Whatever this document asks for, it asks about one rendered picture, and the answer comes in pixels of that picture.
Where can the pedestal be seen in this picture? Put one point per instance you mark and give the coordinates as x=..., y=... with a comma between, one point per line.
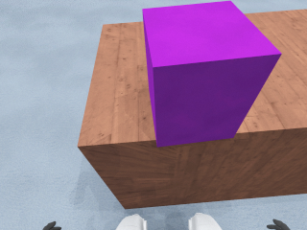
x=266, y=157

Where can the left robot thigh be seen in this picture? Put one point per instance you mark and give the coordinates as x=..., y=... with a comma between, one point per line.
x=133, y=223

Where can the robot right hand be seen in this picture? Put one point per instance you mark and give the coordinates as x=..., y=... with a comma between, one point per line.
x=278, y=225

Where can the right robot thigh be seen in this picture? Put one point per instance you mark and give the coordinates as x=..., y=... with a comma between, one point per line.
x=203, y=222

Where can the robot thigh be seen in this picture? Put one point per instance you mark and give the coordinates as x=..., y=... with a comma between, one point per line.
x=203, y=222
x=133, y=223

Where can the carton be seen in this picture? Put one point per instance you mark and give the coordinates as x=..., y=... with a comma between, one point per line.
x=206, y=65

